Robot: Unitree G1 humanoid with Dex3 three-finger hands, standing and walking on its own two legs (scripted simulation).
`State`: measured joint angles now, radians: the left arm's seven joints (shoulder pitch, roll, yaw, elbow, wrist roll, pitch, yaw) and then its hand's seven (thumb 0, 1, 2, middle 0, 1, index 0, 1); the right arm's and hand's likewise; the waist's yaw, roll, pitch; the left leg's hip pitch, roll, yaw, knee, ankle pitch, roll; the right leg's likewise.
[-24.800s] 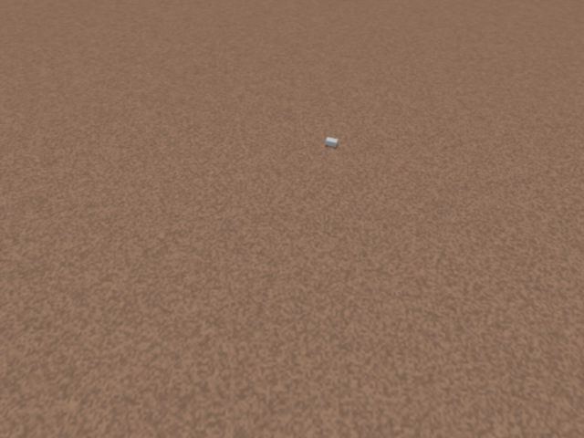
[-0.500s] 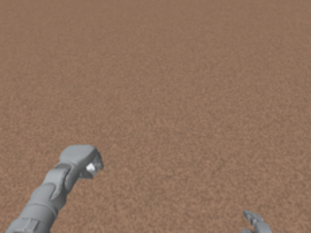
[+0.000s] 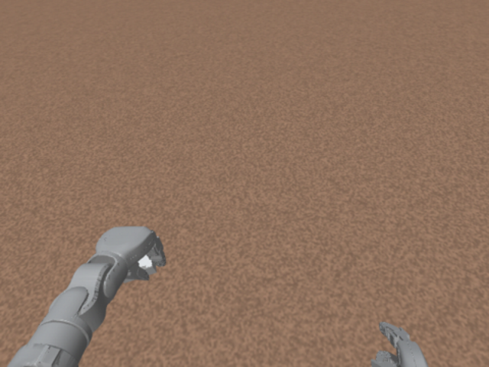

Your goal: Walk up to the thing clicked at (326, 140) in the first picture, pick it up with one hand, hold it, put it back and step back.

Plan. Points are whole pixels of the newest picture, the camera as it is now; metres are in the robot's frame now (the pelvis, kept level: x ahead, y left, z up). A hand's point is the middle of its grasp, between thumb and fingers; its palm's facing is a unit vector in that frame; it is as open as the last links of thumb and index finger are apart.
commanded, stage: hold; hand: left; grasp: from above
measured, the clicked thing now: (137, 266) +0.32 +0.23 -0.06
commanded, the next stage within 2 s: crouch in 0.48 s
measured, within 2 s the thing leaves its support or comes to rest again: neither
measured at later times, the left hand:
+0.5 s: hand (131, 268) +0.30 +0.23 -0.03, palm faces -0.46 -0.04 -0.89, open 4.7 cm
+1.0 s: hand (140, 283) +0.30 +0.23 -0.11, palm faces -0.45 +0.01 -0.89, open 4.4 cm
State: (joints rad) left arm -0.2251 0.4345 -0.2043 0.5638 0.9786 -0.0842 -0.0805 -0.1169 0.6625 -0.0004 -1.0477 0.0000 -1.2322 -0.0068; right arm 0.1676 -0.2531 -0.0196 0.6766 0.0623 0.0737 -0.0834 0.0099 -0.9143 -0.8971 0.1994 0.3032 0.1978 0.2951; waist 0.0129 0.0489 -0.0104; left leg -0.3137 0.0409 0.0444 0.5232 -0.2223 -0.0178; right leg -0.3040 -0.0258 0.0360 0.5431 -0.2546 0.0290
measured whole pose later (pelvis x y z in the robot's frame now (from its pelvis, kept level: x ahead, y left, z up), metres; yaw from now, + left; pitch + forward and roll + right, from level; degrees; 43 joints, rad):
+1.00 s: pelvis +0.00 +0.00 -0.03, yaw +1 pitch +10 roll +0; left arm -0.33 0.42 -0.17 0.86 1.12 -0.18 0.17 -0.11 0.67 0.00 -1.03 -0.03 -1.25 -0.08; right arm 0.17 -0.26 -0.05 0.68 0.02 0.11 -0.05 0.01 -0.91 -0.90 0.20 0.30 0.20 0.30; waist -0.02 0.01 -0.06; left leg -0.63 0.04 0.01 0.79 -0.32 -0.02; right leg -0.60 -0.02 0.02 0.79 -0.36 0.03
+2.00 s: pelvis -0.06 +0.01 -0.36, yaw -3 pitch +37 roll -7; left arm -0.84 0.61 0.02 1.27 1.27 -0.20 0.36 -0.12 0.66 0.00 -1.05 0.00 -1.28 -0.02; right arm 0.13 -0.24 -0.03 0.75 -0.11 -0.04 0.08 0.00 -0.92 -0.90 0.20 0.30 0.20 0.29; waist -0.16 0.01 -0.14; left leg -2.14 0.03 -0.12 2.14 -0.65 -0.01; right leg -2.04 0.01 -0.02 2.09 -0.70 0.06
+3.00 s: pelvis -0.06 +0.01 -0.44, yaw -7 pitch +33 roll -9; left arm -0.94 0.77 0.08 1.49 1.31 -0.29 0.41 -0.11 0.67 0.00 -1.04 -0.01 -1.27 -0.06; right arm 0.11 -0.26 0.07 0.76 -0.17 -0.04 0.12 0.00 -0.92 -0.90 0.20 0.30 0.20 0.30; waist -0.22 -0.04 -0.03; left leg -2.34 0.03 -0.19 2.42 -0.67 -0.04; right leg -2.23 0.05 -0.05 2.35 -0.71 0.06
